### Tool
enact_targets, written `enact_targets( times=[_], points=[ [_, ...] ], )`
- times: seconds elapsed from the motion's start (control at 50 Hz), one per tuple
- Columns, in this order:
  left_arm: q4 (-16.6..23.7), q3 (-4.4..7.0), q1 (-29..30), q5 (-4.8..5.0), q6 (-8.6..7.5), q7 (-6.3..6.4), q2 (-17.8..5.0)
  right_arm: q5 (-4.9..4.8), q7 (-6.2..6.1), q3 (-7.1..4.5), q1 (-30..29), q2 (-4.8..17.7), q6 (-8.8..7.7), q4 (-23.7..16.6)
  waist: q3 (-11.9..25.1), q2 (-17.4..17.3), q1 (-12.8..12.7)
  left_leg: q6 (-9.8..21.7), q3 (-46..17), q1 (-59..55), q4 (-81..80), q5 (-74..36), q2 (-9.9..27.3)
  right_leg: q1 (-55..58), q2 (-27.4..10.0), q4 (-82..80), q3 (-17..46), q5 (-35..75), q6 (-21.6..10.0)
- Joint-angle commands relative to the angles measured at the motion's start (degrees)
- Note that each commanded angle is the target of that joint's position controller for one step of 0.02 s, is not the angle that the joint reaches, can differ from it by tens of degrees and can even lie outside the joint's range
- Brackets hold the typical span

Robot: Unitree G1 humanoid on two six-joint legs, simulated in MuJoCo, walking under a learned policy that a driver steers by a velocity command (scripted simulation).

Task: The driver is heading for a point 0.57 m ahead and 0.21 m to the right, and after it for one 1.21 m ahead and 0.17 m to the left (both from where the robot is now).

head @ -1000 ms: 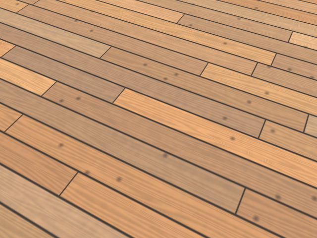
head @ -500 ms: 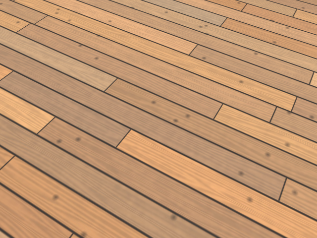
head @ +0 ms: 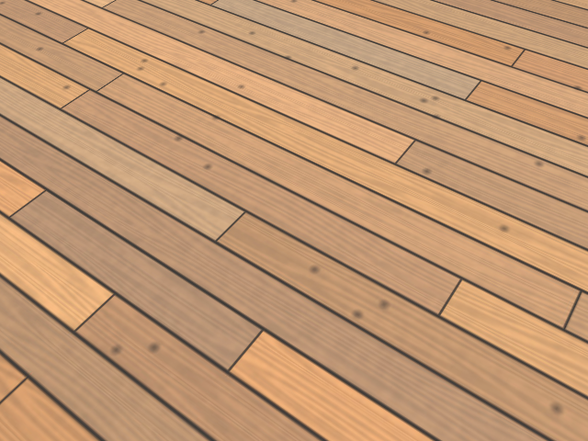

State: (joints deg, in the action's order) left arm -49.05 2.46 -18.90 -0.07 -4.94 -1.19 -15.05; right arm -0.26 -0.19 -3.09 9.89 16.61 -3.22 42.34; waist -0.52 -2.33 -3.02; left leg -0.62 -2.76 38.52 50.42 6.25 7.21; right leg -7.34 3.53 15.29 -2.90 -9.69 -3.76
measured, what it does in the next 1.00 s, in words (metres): walks ahead, turning right: left foot, then right foot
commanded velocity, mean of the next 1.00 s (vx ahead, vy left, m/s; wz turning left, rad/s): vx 0.50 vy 0.00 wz -0.30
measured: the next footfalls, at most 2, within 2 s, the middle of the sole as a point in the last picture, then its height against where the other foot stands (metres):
left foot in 0.22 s outside the picture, level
right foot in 0.76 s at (395, 426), level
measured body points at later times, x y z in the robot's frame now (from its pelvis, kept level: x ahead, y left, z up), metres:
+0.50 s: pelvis +0.27 +0.06 +0.00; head +0.30 +0.06 +0.45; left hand +0.45 +0.31 -0.12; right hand +0.28 -0.22 -0.12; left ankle +0.27 +0.16 -0.75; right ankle +0.33 -0.12 -0.67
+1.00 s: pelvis +0.53 -0.07 +0.00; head +0.55 -0.09 +0.45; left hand +0.69 +0.15 -0.12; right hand +0.56 -0.38 -0.12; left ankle +0.65 +0.07 -0.66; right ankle +0.50 -0.13 -0.75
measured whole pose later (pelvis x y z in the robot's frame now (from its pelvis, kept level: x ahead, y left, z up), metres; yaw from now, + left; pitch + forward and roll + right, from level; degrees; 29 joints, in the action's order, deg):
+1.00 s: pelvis +0.53 -0.07 +0.00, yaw -20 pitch +1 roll -1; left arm -45.7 3.7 -16.2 -0.8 -4.5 -1.2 -14.0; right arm -1.5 0.1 -3.8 9.5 17.0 -3.7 48.2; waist -2.1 -2.3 -1.5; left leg 0.1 -2.6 37.5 60.9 11.8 7.7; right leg -8.7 4.6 18.3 -4.4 -10.4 -5.5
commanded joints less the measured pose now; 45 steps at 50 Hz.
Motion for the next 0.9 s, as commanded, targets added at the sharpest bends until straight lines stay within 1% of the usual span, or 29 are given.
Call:
enact_targets(
  times=[0.02, 0.1, 0.14, 0.18, 0.2, 0.22, 0.24, 0.26, 0.28, 0.3, 0.32, 0.34, 0.36, 0.38, 0.44, 0.52, 0.6, 0.66, 0.7, 0.72, 0.74, 0.76, 0.78, 0.8, 0.82, 0.84, 0.86, 0.88, 0.9],
  points=[
    [3.28, 2.3, 2.21, 0.55, -0.62, 0.74, -9.97, -0.06, 0.41, -0.2, -3.6, 1.91, -1.02, -3.6, -1.31, 5.44, 0.47, -0.53, 1.14, -2.4, -10.05, -9.55, -0.52, -2.06, -13.6, -8.29, 6.97, 10.88, -8.17],
    [0.9, 2.58, -2.5, 1.23, 0.42, 0.85, -10.76, -0.62, 1.52, -0.01, -10.4, 1.96, -1.69, -5.65, -2.99, 5.39, -2.22, 0.01, 1.81, -3.02, -17.67, -10.73, -2.36, 2.95, -15.65, -6.1, 7.81, 9.72, -7.83],
    [0.19, 2.82, -3.12, 1.52, 1.2, 1.12, -11.15, -0.67, 2.12, -0.29, -11.54, 2.84, -2.21, -6.56, -3.43, 5.88, -1.48, 1.0, 0.95, -3.28, -20.51, -7.19, -3.09, 6.01, -17.29, -3.41, 9.88, 10.97, -7.22],
    [0.12, 3.24, -2.09, 1.6, 1.78, 1.48, -12.05, -0.59, 2.31, -0.93, -8.5, 4.55, -2.72, -5.91, -1.97, 7.01, 0.95, 2.07, 1.15, -8.39, -22.43, -3.32, -4.19, 7.35, -18.11, 0.31, 11.71, 14.61, -6.18],
    [0.32, 3.22, -0.71, 1.66, 2.0, 1.58, -12.12, -0.42, 2.11, -1.68, -3.71, 5.82, -2.94, -4.61, 0.54, 7.07, 4.08, 3.1, 2.49, -15.72, -24.38, -2.77, -5.54, 6.42, -16.65, 5.44, 10.86, 20.98, -5.08],
    [0.58, 2.48, -0.75, 1.18, 1.99, 1.59, -10.06, -0.02, 1.56, -3.12, 4.7, 8.76, -3.05, -2.24, 6.7, 5.84, 7.8, 4.88, 2.14, -29.18, -23.58, -3.73, -4.65, 2.28, -13.18, 15.7, 8.67, 22.92, -3.23],
    [2.39, 0.89, -1.05, -0.46, 1.83, 1.56, -5.79, 0.94, 0.86, -4.27, 14.79, 13.18, -2.85, -1.08, 16.69, -1.75, 11.18, 8.4, -9.82, -46.49, -21.36, -4.43, 7.0, -8.99, -8.41, 34.34, 5.43, 7.03, -0.62],
    [2.99, -0.36, -8.67, 0.84, 0.72, 1.29, -0.97, 1.01, 1.1, -4.7, 15.92, 15.65, -2.23, 0.03, 22.72, -17.64, 7.09, 16.04, -34.04, -61.03, -28.37, 8.63, 17.44, -29.2, -0.62, 51.19, 5.49, -23.82, 2.17],
    [2.0, 1.21, -5.28, 2.2, 0.23, 1.23, -7.74, 0.55, 1.06, -3.26, 14.86, 9.66, -2.15, -0.77, 18.48, -10.09, 9.41, 14.15, -34.31, -57.27, -31.92, 16.77, 15.69, -34.6, -3.78, 57.45, 10.85, -23.36, 2.08],
    [3.52, 2.08, -0.35, 2.84, 0.08, 1.17, -9.98, 0.25, 0.8, -2.46, 11.46, 7.32, -2.25, -0.86, 11.03, -7.01, 9.18, 11.97, -25.65, -50.61, -32.97, 16.04, 14.24, -37.24, -6.07, 58.24, 9.93, -17.93, 1.71],
    [3.92, 2.09, 1.91, 2.49, 0.24, 1.41, -9.21, 0.46, 0.78, -2.01, 7.7, 6.21, -2.37, -0.99, 7.29, -3.38, 7.47, 11.08, -19.96, -43.59, -34.62, 10.84, 12.25, -35.35, -8.43, 56.79, 8.92, -13.15, 2.01],
    [4.05, 2.38, 2.69, 1.78, 0.67, 1.5, -8.56, 0.69, 0.87, -1.61, 4.98, 4.55, -2.54, -0.84, 3.95, -2.95, 6.01, 10.76, -15.05, -38.02, -36.82, 7.02, 10.36, -33.73, -9.85, 54.23, 9.04, -9.82, 2.25],
    [3.96, 2.47, 1.33, 1.89, 1.36, 1.36, -7.52, 1.1, 0.82, -1.54, 3.42, 4.12, -2.92, -0.55, 3.06, -5.01, 4.26, 10.7, -11.33, -34.08, -38.6, 3.83, 9.53, -30.33, -11.2, 53.02, 9.34, -7.61, 2.61],
    [3.82, 2.43, 0.65, 2.08, 2.05, 1.3, -6.49, 1.07, 0.82, -1.57, 2.32, 3.52, -3.26, -0.25, 2.29, -4.91, 3.48, 10.86, -8.34, -32.14, -40.12, 1.48, 8.83, -28.91, -11.61, 52.06, 9.09, -6.74, 2.96],
    [5.29, 2.36, 2.92, 1.75, 3.51, 1.38, -4.63, 1.09, 0.38, -2.19, 1.9, 4.82, -3.84, 1.19, -0.26, -2.33, 2.59, 11.29, -1.18, -30.29, -42.43, -5.66, 8.8, -31.42, -12.01, 48.43, 8.98, -2.55, 3.95],
    [7.26, 1.97, 7.83, 1.38, 3.32, 0.33, -3.46, 1.15, -0.39, -2.82, 2.82, 6.6, -3.27, 2.63, -1.78, -0.94, 3.76, 10.42, 6.91, -32.08, -43.38, -8.69, 7.34, -32.04, -11.48, 35.82, 7.2, 8.26, 4.2],
    [10.32, 1.35, 15.56, 1.18, 3.07, -1.09, -2.62, 0.31, -0.82, -3.48, 5.69, 8.42, -2.26, 4.17, -4.16, 0.25, 6.68, 9.62, 11.42, -36.31, -43.01, -9.74, 8.42, -31.43, -10.36, 25.87, 3.08, 11.43, 2.78],
    [12.49, 1.6, 18.18, 1.23, 3.25, -1.9, -3.56, -0.71, -0.79, -4.04, 6.91, 9.66, -1.03, 5.26, -4.88, -0.34, 6.66, 8.39, 13.22, -42.28, -39.52, -15.96, 10.07, -31.73, -9.14, 22.36, 1.02, 6.51, 0.7],
    [13.0, 2.53, 15.94, 1.15, 3.52, -2.13, -5.28, -1.28, -0.98, -4.54, 5.85, 11.35, -0.22, 5.1, -2.26, -2.04, 4.27, 7.14, 14.86, -44.39, -32.56, -33.82, 10.16, -26.01, -5.84, 21.95, -2.14, 0.65, -1.52],
    [12.27, 3.46, 11.56, 1.27, 3.72, -2.06, -6.82, -1.57, -1.08, -4.73, 5.15, 12.05, 0.27, 4.91, 0.53, -2.76, 1.5, 6.43, 15.68, -44.31, -25.58, -42.31, 9.62, -20.04, -3.43, 21.78, -3.78, -1.88, -2.93],
    [10.18, 5.04, 3.19, 1.48, 3.82, -1.68, -9.27, -1.91, -1.12, -4.56, 3.92, 11.93, 0.68, 4.64, 4.7, -1.81, -3.43, 4.81, 17.29, -41.02, -14.32, -44.17, 7.58, -8.49, -0.57, 18.09, -4.76, 0.71, -4.91],
    [7.56, 7.21, -6.57, 1.57, 4.35, -0.57, -13.9, -0.85, -1.29, -3.78, 4.62, 10.11, 0.4, 4.01, 9.83, 2.5, -7.43, 1.98, 17.46, -28.38, 2.32, -30.28, 5.22, 9.09, -2.94, 16.42, 2.54, 2.3, -7.66],
    [7.59, 7.74, -4.56, 1.95, 3.86, 0.05, -20.1, 1.83, -0.43, -0.69, 11.16, 0.55, -1.01, 1.39, 13.56, 18.9, 0.41, -1.53, 13.3, -1.75, 22.92, 24.37, -5.87, 27.66, -18.79, 11.57, 34.45, -4.55, -17.91],
    [9.19, 6.0, -6.75, 1.23, 2.89, -0.25, -15.04, -0.73, 0.5, -0.77, 8.13, 4.08, -3.34, 2.23, 22.7, 12.16, -3.33, -0.67, -0.53, 3.72, 29.87, 28.35, -7.62, 30.78, -24.67, 1.46, 50.07, -12.91, -20.98],
    [8.41, 4.97, -4.73, 0.56, 2.04, -0.53, -11.45, -3.45, 0.92, -1.83, 2.35, 7.65, -4.22, 1.26, 14.19, 8.27, -4.49, 0.93, -0.94, 8.28, 30.04, 23.39, -4.62, 25.63, -23.55, 0.55, 41.1, -8.82, -17.23],
    [8.66, 4.38, -0.8, 0.72, 1.52, -0.48, -9.92, -3.07, 0.63, -1.53, 0.66, 7.06, -4.59, 1.06, 9.24, 5.32, -2.39, 2.14, -0.71, 6.99, 25.76, 18.27, -1.5, 17.18, -21.5, 1.19, 32.94, -3.63, -14.63],
    [9.02, 3.55, 3.63, 0.42, 1.29, -0.38, -7.41, -1.72, 0.21, -1.77, 0.34, 7.13, -4.31, 2.12, 5.72, 3.82, -0.24, 2.19, -0.54, 3.46, 21.65, 14.87, 0.81, 9.14, -19.46, 0.88, 26.12, 3.17, -12.75],
    [9.44, 2.88, 5.88, -0.45, 0.93, -0.25, -5.64, -1.35, 0.28, -2.1, 2.13, 7.34, -3.47, 3.11, 4.58, 4.98, 1.82, 2.24, -1.35, -1.01, 19.45, 12.29, 2.24, 3.73, -17.87, -0.55, 21.54, 7.93, -11.78],
    [9.27, 2.79, 6.45, -0.76, 0.55, -0.2, -5.46, -1.37, 0.4, -2.17, 3.84, 6.84, -2.48, 4.01, 4.17, 5.4, 2.92, 2.08, -1.57, -3.7, 18.05, 10.71, 2.69, 0.9, -17.22, -2.39, 19.04, 9.31, -11.31]
  ],
)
